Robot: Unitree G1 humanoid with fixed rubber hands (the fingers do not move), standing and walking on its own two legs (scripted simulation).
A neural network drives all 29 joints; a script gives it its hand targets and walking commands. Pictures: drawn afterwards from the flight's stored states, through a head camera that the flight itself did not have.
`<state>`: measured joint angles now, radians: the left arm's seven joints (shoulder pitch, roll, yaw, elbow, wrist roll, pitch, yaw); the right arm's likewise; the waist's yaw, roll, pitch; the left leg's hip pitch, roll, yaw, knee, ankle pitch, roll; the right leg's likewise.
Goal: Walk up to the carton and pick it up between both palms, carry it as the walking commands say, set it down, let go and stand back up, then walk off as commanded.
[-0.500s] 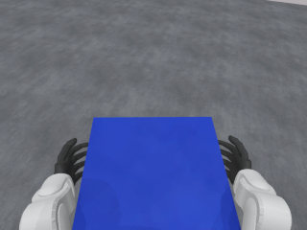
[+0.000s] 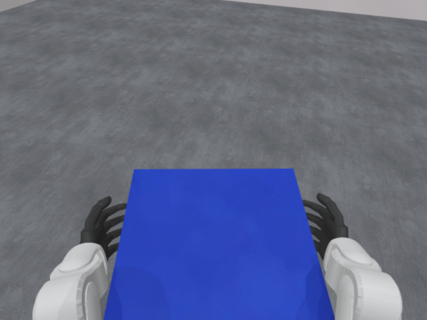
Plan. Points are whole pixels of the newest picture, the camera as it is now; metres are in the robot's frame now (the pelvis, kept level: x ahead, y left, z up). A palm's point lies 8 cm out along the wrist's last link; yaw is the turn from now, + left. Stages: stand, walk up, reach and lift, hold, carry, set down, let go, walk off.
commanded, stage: carry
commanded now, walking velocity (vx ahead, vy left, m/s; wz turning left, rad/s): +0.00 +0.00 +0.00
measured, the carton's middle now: (214, 259) +0.24 +0.00 +0.02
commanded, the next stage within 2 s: none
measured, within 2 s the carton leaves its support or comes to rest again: neither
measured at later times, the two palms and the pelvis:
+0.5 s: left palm (78, 262) +0.20 +0.20 +0.10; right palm (326, 260) +0.20 -0.17 +0.10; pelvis -0.02 +0.02 +0.00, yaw +0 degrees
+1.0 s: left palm (103, 253) +0.22 +0.17 +0.11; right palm (343, 247) +0.22 -0.20 +0.10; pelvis -0.01 -0.02 +0.01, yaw +0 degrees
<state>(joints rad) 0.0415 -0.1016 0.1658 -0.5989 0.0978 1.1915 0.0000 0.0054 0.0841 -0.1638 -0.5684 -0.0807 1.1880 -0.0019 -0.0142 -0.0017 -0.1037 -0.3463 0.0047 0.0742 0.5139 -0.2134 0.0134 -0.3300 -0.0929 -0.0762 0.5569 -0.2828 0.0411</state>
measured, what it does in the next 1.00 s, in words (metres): stands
